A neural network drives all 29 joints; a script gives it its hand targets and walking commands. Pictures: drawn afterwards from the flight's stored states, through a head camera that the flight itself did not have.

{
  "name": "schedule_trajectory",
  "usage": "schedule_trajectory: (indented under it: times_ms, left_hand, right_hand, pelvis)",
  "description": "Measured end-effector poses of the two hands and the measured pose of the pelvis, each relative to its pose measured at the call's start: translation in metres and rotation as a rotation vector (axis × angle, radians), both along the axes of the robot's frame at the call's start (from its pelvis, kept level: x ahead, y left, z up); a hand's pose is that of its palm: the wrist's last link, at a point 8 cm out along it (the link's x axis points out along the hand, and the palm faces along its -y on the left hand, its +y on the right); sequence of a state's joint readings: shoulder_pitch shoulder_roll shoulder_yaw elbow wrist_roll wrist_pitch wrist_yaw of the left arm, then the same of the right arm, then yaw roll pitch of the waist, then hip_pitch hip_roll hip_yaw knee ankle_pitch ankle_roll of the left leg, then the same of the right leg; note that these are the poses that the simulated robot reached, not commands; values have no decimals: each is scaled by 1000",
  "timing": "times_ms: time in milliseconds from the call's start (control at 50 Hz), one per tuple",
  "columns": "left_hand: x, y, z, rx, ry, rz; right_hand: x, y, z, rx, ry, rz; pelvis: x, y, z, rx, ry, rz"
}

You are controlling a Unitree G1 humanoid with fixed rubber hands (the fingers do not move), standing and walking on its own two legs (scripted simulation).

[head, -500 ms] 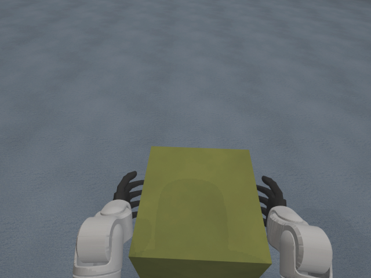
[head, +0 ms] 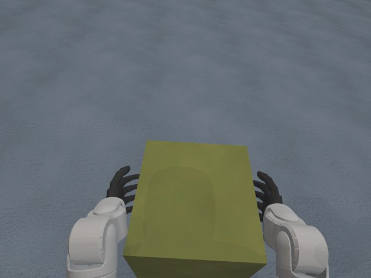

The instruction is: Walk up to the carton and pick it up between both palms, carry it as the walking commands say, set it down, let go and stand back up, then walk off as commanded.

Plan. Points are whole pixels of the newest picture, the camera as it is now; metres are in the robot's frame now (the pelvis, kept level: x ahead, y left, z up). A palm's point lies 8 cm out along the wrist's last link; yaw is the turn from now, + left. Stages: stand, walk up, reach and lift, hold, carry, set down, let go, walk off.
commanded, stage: carry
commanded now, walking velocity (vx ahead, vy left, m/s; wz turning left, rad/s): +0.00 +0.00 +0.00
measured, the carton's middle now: (191, 219) +0.25 +0.00 +0.02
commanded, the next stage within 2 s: none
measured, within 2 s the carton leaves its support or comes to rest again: neither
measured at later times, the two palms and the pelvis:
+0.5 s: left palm (147, 141) +0.39 +0.11 +0.10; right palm (270, 148) +0.39 -0.18 +0.09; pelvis +0.16 -0.04 +0.00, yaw +3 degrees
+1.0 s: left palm (143, 155) +0.35 +0.11 +0.10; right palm (274, 158) +0.36 -0.17 +0.10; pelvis +0.13 -0.04 -0.01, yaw +3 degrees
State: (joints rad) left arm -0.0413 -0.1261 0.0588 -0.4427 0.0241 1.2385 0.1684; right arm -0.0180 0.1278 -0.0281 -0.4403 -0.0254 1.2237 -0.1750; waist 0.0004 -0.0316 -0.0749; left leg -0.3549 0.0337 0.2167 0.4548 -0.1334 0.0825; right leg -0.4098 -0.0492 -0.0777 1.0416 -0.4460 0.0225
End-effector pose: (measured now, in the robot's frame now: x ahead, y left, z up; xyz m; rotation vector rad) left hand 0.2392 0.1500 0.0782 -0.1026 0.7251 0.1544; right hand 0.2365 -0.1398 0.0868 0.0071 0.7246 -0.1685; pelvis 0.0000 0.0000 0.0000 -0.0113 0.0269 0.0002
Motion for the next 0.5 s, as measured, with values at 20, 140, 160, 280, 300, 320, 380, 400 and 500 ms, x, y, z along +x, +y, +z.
schedule_trajectory:
  times_ms: [20,140,160,280,300,320,380,400,500]
  left_hand:
    - [6,0,-3,-4,19,-3]
    - [45,-2,0,-13,12,19]
    - [52,-2,4,-9,-6,28]
    - [100,-12,25,34,-126,77]
    - [107,-15,27,50,-130,72]
    - [114,-18,30,65,-129,65]
    - [132,-26,32,82,-104,45]
    - [137,-28,31,82,-91,39]
    - [150,-38,19,75,-37,15]
  right_hand:
    - [5,0,-1,-3,19,-3]
    - [51,-2,5,-9,13,17]
    - [61,-2,8,-5,-5,26]
    - [123,-11,18,32,-126,78]
    - [131,-14,18,46,-130,74]
    - [137,-17,18,58,-129,68]
    - [148,-25,13,70,-103,52]
    - [151,-28,11,68,-90,48]
    - [158,-38,2,59,-37,27]
  pelvis:
    - [7,0,2,0,-5,4]
    - [46,-6,9,6,-14,33]
    - [53,-8,8,10,-12,32]
    - [106,-26,-4,46,7,28]
    - [114,-27,-5,33,10,24]
    - [120,-29,-5,21,12,28]
    - [137,-32,-3,13,17,49]
    - [142,-34,-3,15,19,50]
    - [156,-39,-4,11,24,50]
